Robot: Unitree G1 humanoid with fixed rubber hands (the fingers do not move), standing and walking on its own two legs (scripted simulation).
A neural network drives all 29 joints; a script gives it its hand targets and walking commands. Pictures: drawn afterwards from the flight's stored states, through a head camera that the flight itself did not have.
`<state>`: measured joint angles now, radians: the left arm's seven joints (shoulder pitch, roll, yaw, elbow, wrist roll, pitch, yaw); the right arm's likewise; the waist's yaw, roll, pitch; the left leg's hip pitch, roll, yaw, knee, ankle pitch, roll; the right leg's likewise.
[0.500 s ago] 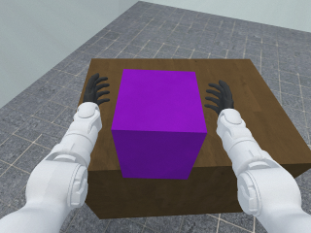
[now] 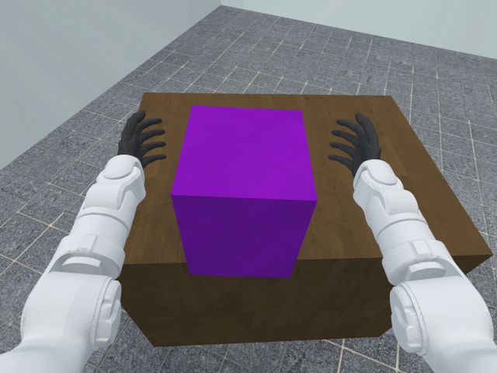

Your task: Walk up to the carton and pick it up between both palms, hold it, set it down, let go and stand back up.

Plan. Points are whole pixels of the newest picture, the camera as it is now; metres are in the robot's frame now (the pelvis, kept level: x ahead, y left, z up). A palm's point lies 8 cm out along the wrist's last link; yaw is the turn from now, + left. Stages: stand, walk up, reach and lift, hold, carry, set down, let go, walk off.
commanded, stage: set down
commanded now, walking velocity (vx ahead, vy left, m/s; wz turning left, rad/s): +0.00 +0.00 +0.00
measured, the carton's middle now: (243, 196) +0.45 +0.02 +0.03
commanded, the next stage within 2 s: none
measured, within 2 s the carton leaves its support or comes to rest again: neither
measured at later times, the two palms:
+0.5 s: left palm (134, 177) +0.41 +0.19 +0.12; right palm (370, 184) +0.40 -0.18 +0.12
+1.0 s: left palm (131, 252) +0.33 +0.20 +0.02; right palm (370, 261) +0.32 -0.19 +0.03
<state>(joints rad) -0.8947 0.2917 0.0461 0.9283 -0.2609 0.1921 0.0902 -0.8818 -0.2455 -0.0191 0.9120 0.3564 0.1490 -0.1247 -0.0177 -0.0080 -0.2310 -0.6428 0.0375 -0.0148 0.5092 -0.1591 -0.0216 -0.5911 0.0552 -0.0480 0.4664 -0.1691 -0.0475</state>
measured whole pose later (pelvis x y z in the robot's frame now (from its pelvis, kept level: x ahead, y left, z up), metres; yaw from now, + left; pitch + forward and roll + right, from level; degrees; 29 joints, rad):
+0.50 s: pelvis +0.01 +0.00 +0.01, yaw +0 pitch +4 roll -1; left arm -0.69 0.23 0.11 0.78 -0.10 0.25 0.01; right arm -0.69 -0.19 0.02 0.84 0.33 0.13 -0.16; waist -0.04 -0.03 -0.10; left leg -0.31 0.03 -0.02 0.39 -0.15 -0.03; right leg -0.26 0.06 -0.04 0.34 -0.16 -0.05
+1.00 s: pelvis +0.02 +0.00 +0.01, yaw +0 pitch +7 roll +0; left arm -0.17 0.21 0.02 0.38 -0.15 0.06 0.03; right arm -0.15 -0.19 0.07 0.45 0.27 -0.12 -0.09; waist -0.02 -0.02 -0.03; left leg -0.37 0.01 0.00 0.43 -0.18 -0.01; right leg -0.34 0.04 -0.02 0.43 -0.21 -0.04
